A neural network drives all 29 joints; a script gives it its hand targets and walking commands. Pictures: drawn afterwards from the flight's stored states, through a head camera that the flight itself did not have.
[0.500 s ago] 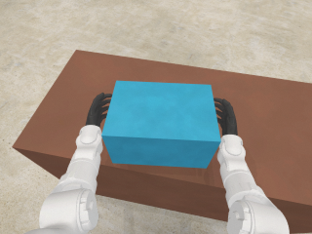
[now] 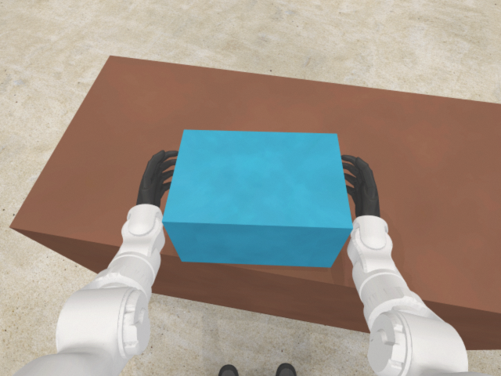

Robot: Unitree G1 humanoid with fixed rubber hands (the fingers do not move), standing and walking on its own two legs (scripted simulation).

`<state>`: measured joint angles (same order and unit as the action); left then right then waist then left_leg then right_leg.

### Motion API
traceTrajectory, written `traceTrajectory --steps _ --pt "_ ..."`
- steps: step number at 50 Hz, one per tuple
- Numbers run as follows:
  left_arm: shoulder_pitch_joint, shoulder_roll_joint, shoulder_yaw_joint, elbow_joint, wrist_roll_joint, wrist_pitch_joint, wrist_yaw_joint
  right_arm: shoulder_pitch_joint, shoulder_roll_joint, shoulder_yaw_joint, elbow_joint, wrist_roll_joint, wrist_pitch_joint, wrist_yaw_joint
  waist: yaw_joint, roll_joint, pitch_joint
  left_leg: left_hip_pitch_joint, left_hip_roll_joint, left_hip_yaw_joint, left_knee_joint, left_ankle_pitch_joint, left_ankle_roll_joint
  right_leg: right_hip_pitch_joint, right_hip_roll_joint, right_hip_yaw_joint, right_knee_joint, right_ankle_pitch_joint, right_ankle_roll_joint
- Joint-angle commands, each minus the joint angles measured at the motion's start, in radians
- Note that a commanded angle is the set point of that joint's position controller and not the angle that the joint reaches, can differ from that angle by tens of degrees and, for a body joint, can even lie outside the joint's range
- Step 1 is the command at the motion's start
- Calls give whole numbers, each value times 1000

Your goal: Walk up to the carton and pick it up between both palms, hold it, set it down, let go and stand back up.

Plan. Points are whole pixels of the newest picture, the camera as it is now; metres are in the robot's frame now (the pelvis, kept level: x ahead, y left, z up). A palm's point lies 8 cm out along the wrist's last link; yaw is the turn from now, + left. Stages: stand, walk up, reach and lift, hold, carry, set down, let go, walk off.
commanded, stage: set down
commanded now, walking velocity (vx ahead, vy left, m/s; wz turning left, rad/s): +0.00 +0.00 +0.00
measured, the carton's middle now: (257, 198) +0.40 +0.00 -0.04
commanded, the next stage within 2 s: none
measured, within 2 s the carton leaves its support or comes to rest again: rests again in 0.66 s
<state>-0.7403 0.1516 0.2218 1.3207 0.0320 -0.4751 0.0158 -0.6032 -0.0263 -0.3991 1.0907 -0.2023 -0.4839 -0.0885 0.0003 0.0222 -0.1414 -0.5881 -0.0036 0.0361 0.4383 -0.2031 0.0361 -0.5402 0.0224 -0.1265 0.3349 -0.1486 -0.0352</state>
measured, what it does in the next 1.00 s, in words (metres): stands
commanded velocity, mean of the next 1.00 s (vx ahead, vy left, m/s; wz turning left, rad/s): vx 0.00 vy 0.00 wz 0.00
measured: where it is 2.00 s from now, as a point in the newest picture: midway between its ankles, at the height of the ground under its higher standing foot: outside the picture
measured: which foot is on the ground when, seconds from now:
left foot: down 0.00-1.00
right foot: down 0.00-1.00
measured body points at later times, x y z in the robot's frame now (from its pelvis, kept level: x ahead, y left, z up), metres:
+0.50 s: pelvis -0.02 +0.00 -0.02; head +0.09 +0.00 +0.42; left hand +0.40 +0.19 -0.02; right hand +0.38 -0.18 -0.02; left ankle -0.02 +0.09 -0.74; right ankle -0.02 -0.10 -0.74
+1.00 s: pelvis -0.04 +0.00 -0.03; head +0.04 +0.01 +0.41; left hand +0.43 +0.22 +0.04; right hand +0.41 -0.23 +0.04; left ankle -0.02 +0.09 -0.74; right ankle -0.02 -0.10 -0.74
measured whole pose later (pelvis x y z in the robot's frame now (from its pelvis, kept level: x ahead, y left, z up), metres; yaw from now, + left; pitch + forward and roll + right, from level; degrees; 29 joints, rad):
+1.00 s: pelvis -0.04 +0.00 -0.03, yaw -2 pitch +23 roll -2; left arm -0.99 0.34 -0.11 1.39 -0.31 -0.27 -0.01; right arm -0.92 -0.32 0.08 1.33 0.42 -0.26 -0.01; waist 0.01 0.00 -0.27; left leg -0.86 0.02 0.07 0.77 -0.31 0.04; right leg -0.84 0.02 -0.10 0.70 -0.26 -0.04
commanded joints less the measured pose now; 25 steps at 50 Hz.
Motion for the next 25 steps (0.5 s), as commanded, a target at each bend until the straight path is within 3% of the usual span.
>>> traceTrajectory --steps 1,11,20,25 --pt "-608 -567 -239 -161 67 -124 -103 -563 598 364 -37 -110 -75 144 0 27 -727 215 37 -44 59 546 -83 432 -28 74 125 529 24" --pt "-652 -508 -209 20 39 -173 -120 -611 587 318 121 -140 -84 148 -8 -3 -673 69 25 -28 100 312 -51 330 -27 83 186 349 27" --pt "-692 -478 -212 62 17 -200 -144 -652 559 273 116 -145 -65 177 -10 19 -713 94 16 -11 140 325 -67 294 -31 83 217 326 31" --pt "-675 -360 -200 74 -4 -207 -129 -637 443 238 116 -136 -58 175 -11 26 -734 105 17 -10 159 352 -75 277 -29 79 232 332 35"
